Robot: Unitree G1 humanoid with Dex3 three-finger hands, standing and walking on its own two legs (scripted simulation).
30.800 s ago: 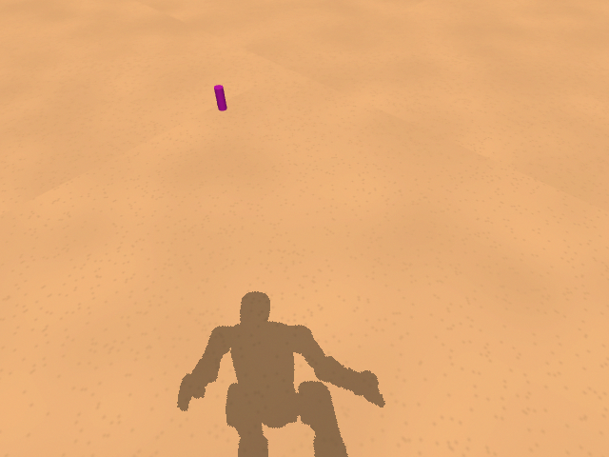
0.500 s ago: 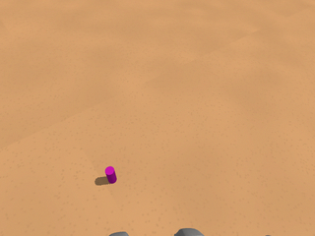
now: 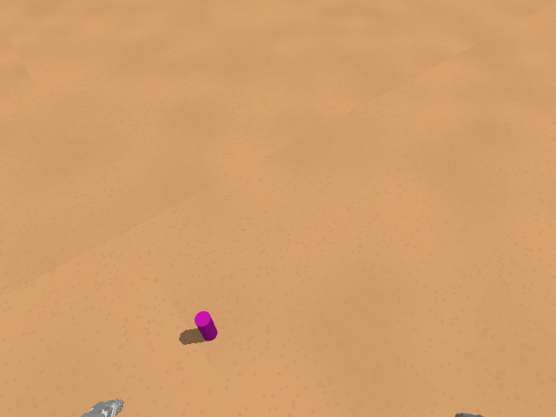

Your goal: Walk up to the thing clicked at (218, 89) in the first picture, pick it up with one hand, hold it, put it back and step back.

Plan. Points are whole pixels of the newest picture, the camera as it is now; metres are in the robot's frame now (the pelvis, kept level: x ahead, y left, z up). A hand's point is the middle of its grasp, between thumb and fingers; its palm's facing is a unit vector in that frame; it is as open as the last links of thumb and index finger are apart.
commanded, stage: walk up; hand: left
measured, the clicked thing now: (206, 326) +0.51 +0.28 -0.70
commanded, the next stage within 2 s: stand in 0.82 s
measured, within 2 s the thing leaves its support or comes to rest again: neither
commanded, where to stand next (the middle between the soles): +0.12 +0.03 m, yaw +2 degrees
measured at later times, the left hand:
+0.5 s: hand out of the picture +0.08 +0.26 -0.15, palm faces +0.01 -0.95 -0.32, open 7.3 cm
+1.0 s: hand out of the picture +0.08 +0.26 -0.14, palm faces +0.01 -0.94 -0.33, open 7.3 cm
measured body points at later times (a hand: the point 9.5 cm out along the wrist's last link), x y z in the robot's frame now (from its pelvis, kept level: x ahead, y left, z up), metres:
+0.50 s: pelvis +0.00 +0.00 +0.01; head +0.02 +0.01 +0.46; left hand +0.08 +0.31 -0.12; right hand +0.09 -0.30 -0.12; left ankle +0.02 +0.14 -0.73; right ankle +0.02 -0.13 -0.73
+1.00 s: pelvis +0.01 +0.01 +0.01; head +0.02 +0.00 +0.46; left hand +0.08 +0.31 -0.12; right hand +0.11 -0.29 -0.12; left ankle +0.02 +0.14 -0.73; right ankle +0.02 -0.13 -0.73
